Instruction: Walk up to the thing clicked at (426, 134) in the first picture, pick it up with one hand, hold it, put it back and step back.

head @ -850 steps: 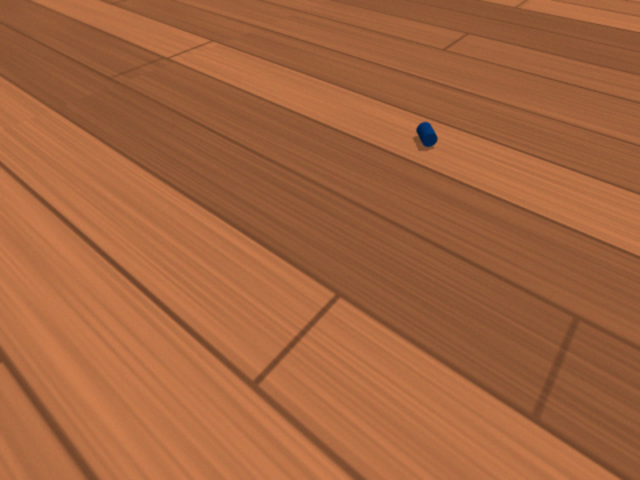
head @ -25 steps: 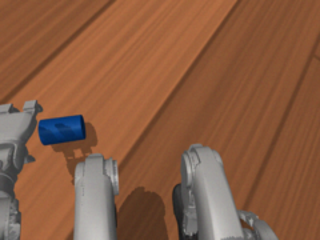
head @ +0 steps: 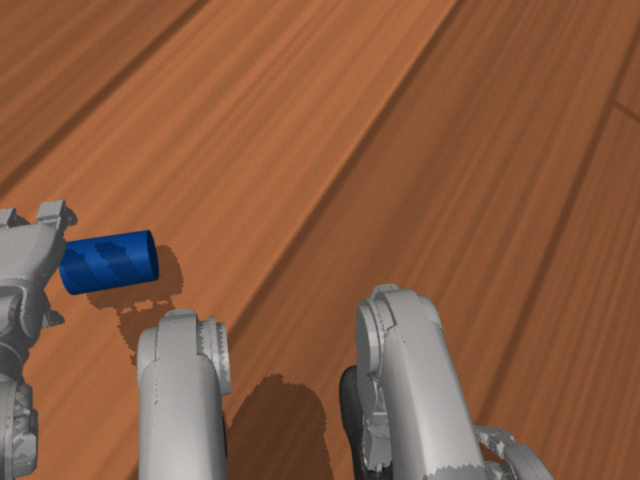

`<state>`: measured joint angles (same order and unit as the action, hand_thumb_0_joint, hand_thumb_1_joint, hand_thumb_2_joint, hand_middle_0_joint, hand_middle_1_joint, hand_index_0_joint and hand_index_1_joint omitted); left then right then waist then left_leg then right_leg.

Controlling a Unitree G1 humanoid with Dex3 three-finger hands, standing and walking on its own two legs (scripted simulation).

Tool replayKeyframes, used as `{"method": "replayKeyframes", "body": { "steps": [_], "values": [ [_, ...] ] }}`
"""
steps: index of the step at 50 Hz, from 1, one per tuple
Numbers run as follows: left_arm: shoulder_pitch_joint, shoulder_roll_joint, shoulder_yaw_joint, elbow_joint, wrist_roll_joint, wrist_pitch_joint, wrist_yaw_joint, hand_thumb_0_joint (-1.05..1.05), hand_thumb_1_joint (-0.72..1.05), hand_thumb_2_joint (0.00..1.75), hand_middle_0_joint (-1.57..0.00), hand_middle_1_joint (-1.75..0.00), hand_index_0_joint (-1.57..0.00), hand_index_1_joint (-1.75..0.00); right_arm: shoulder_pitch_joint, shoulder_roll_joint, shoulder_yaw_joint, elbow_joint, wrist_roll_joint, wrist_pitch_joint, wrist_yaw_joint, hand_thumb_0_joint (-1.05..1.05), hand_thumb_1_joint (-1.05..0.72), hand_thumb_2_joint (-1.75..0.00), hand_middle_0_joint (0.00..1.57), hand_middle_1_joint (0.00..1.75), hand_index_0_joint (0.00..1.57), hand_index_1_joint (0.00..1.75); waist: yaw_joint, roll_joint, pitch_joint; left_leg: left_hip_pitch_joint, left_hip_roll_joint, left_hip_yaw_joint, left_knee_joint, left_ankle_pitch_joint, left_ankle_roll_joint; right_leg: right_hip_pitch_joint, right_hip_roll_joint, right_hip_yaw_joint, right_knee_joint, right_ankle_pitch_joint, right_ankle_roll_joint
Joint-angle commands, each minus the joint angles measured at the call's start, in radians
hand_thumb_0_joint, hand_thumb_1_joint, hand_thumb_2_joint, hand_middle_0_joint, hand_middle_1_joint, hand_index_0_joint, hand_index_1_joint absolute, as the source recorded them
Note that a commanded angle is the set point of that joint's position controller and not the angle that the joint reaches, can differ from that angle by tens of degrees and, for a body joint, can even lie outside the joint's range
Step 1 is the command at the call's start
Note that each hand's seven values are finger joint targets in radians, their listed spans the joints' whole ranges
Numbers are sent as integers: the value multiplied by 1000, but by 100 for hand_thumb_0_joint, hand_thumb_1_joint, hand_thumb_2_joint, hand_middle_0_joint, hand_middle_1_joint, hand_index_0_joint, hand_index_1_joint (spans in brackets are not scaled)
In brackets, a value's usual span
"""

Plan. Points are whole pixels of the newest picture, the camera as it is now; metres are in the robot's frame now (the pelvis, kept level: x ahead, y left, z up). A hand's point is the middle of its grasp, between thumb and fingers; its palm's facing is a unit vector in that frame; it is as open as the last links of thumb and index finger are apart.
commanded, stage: approach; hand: left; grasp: from above
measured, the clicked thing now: (112, 261) +0.43 +0.27 -0.29
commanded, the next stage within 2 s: close in in 0.98 s
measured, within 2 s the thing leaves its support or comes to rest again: neither
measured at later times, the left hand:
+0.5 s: hand (106, 214) +0.47 +0.25 -0.17, palm faces -0.40 -0.07 -0.91, open 14.2 cm
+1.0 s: hand (79, 248) +0.42 +0.28 -0.17, palm faces -0.39 -0.07 -0.92, open 13.9 cm
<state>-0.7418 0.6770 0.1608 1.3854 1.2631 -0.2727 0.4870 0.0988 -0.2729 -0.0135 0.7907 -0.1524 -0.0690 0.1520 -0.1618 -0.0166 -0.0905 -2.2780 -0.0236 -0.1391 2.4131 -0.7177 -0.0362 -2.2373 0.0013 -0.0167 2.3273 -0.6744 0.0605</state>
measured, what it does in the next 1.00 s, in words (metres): stands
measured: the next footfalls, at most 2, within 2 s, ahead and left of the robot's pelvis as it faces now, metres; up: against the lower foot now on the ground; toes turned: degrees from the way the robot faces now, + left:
none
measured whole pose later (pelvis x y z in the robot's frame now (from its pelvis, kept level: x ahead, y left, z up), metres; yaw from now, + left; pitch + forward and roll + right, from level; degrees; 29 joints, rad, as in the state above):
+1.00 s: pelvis +0.00 +0.00 +0.00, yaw +0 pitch +33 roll -7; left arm -0.92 0.64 0.06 1.55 1.30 -0.21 0.58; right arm 0.04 -0.29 0.00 0.80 -0.17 -0.11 0.16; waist -0.21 -0.04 -0.10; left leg -2.29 -0.03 -0.14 2.42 -0.71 -0.04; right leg -2.25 0.00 -0.01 2.33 -0.67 0.06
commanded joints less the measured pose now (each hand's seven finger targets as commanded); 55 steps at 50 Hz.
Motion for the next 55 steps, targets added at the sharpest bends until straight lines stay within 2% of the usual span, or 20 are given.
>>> {"method": "replayKeyframes", "body": {
  "steps": [1,4,8,14,15,18,21,23,27,29,31,33,35,38,41,45,47,50,52,55],
  "values": [
    [-311,221,6,-120,-16,-8,48,0,-56,101,-7,-103,-6,-103,180,-236,-76,-13,1,-21,-5,0,-90,-89,20,30,20,30,-30,225,-605,472,-14,116,-274,152,70,274,19,-119,-226,149,-81],
    [-385,183,-45,-85,-4,-10,66,0,-56,101,-7,-104,-7,-104,192,-239,-71,3,-4,-30,-6,0,-90,-89,20,30,20,30,-60,240,-594,481,-11,108,-271,139,65,237,22,-127,-218,139,-84],
    [-511,154,-75,-60,10,18,113,0,-57,102,-6,-105,-6,-105,214,-244,-61,18,-15,-40,-7,0,-90,-90,20,30,20,30,-102,271,-619,509,-7,113,-257,165,63,238,21,-127,-217,172,-81],
    [-553,227,-30,84,27,121,146,0,-58,102,-7,-105,-6,-105,220,-246,-27,10,-32,-37,4,0,-90,-90,20,30,20,30,-96,307,-626,469,-11,130,-255,173,66,269,20,-123,-217,198,-90],
    [-539,229,-20,98,25,141,141,0,-58,104,-7,-103,-6,-104,222,-249,-21,6,-35,-35,6,0,-90,-90,20,30,20,30,-100,295,-644,478,-12,128,-250,186,68,286,20,-123,-219,215,-87],
    [-481,259,-6,101,-1,181,112,0,-58,103,-7,-103,-6,-104,202,-250,-12,-14,-25,-31,11,0,-90,-90,20,30,20,30,-66,317,-682,473,-14,133,-262,210,68,332,21,-119,-215,239,-92],
    [-391,252,-10,122,-37,208,62,0,-56,101,-7,-104,-7,-104,202,-249,-7,-30,-7,-28,19,0,-90,-90,20,30,20,30,-62,236,-628,393,-15,138,-255,206,79,373,25,-114,-221,241,-87],
    [-337,268,11,93,-64,206,31,0,-57,101,-7,-103,-6,-103,202,-245,-10,-38,3,-23,20,0,-90,-89,20,30,20,30,-38,223,-637,388,-14,137,-258,220,79,406,24,-109,-223,249,-85],
    [-270,259,24,20,-105,167,-25,0,-58,102,-7,-103,-6,-104,217,-239,-19,-40,9,-13,27,0,-90,-90,20,30,20,30,-32,144,-630,331,-15,138,-248,205,87,474,26,-101,-238,242,-75],
    [-254,245,24,-51,-116,123,-43,0,-58,102,-6,-103,-6,-103,221,-237,-30,-36,10,-13,28,0,-90,-89,20,30,20,30,-17,172,-644,360,-16,133,-255,205,79,465,26,-104,-238,234,-80],
    [-278,243,26,-144,-111,74,-48,0,-58,102,-6,-103,-6,-104,236,-244,-47,-35,14,-12,27,0,-90,-90,20,30,20,30,-23,183,-654,387,-15,129,-255,186,76,443,22,-102,-248,213,-83],
    [-276,188,-17,-188,-103,29,-44,0,-59,103,-7,-103,-6,-104,237,-239,-63,-32,13,-11,27,0,-90,-90,20,30,20,30,-41,175,-648,382,-14,129,-247,158,75,434,25,-99,-257,196,-83],
    [-268,173,-13,-230,-100,-4,-17,0,-58,103,-7,-102,-6,-103,242,-243,-79,-30,18,-17,21,0,-90,-89,20,30,20,30,-36,198,-631,424,-11,123,-256,143,64,367,22,-103,-256,164,-90],
    [-338,147,-54,-244,-56,-28,33,0,-58,104,-8,-102,-7,-103,234,-235,-92,-11,10,-23,15,0,-90,-90,20,30,20,30,-55,243,-620,465,-7,123,-262,127,57,303,24,-106,-255,142,-96],
    [-426,129,-65,-179,-25,-13,93,0,-55,110,-10,-105,-9,-107,228,-240,-90,9,-1,-30,10,0,-90,-90,20,30,20,30,-87,250,-589,483,-7,113,-272,116,56,238,21,-122,-248,123,-87],
    [-527,124,-93,-47,15,40,141,0,-55,111,-9,-107,-8,-108,214,-249,-76,45,-13,-39,3,0,-90,-90,20,30,20,30,-106,271,-579,522,-6,110,-280,132,53,199,15,-134,-230,142,-79],
    [-596,165,-81,11,23,67,151,0,-55,113,-9,-108,-8,-110,203,-259,-63,45,-19,-43,3,0,-90,-90,20,30,20,30,-119,293,-587,506,-8,109,-278,127,58,199,12,-136,-222,145,-78],
    [-592,208,-65,137,37,116,148,0,-55,109,-8,-109,-8,-110,188,-261,-35,35,-31,-48,12,0,-91,-90,20,30,20,30,-114,301,-561,485,-12,120,-268,128,61,210,16,-133,-224,153,-83],
    [-541,254,-28,164,28,140,136,0,-55,107,-8,-109,-7,-109,187,-269,-23,20,-30,-50,16,0,-90,-90,20,30,20,30,-95,309,-584,478,-14,117,-274,157,61,242,13,-136,-212,178,-80],
    [-446,235,-29,168,-2,173,85,0,-55,99,-6,-105,-7,-104,165,-269,-15,-8,-28,-49,28,0,-90,-90,20,30,20,30,-76,333,-611,497,-17,110,-285,207,58,269,17,-142,-193,218,-81]
  ]
}}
